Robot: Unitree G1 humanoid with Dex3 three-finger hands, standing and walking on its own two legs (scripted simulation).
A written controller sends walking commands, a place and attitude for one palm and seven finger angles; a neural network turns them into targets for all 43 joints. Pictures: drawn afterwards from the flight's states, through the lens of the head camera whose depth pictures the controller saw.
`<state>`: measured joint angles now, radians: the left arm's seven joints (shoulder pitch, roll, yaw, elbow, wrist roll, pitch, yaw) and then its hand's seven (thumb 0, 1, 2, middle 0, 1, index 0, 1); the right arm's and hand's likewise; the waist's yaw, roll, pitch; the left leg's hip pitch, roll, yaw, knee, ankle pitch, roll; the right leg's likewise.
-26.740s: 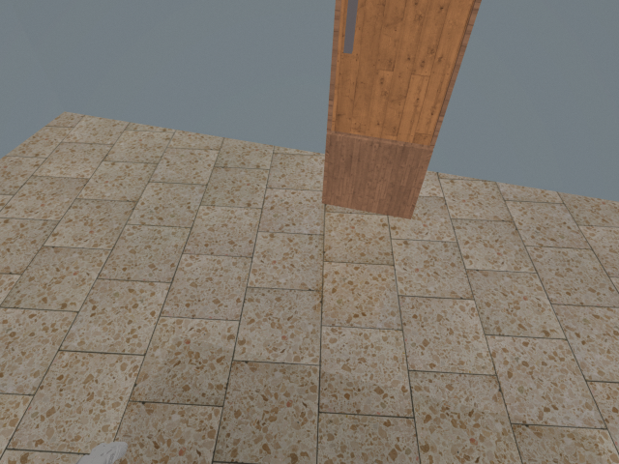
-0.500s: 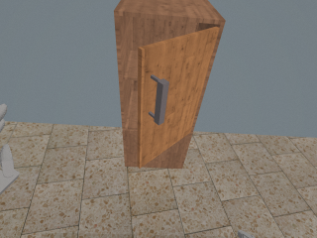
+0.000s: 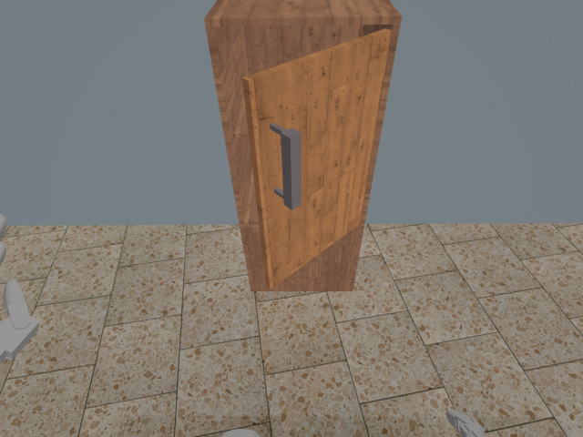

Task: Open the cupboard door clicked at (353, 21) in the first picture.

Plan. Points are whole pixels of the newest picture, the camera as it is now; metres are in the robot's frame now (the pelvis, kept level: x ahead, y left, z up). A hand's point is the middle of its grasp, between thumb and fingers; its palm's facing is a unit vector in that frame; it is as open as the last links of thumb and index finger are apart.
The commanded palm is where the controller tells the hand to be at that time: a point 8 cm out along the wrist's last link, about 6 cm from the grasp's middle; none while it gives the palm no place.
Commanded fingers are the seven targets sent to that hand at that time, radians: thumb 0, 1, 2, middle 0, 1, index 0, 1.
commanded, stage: stop stepping back and stand still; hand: left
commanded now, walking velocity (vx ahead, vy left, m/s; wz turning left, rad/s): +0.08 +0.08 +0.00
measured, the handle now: (284, 166) +0.60 +0.08 +0.06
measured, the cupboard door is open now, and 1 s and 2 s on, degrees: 42 42 42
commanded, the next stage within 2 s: let the arm hang, fingers relaxed in 1.08 s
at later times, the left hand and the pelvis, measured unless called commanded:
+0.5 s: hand (52, 299) +0.22 +0.29 +0.14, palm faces +0.36 -0.80 -0.48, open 7.4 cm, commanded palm +0.16 +0.34 +0.17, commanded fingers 0.00 0.90 0.90 -0.20 -0.30 -0.20 -0.30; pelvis +0.01 +0.04 +0.00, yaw -1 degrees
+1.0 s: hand (14, 329) +0.18 +0.31 +0.15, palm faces +0.40 -0.80 -0.44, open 7.4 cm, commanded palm +0.12 +0.35 +0.17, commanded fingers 0.00 0.90 0.90 -0.20 -0.30 -0.20 -0.30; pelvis -0.02 +0.05 +0.00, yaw +0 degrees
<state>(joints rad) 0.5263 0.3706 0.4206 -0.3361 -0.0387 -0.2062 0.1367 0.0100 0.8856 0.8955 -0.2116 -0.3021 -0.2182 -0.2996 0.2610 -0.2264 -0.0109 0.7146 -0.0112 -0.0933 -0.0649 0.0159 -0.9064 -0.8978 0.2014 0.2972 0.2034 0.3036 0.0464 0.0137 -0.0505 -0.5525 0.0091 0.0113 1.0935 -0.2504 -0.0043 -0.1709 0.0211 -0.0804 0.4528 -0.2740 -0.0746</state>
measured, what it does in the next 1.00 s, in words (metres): steps on the spot: left foot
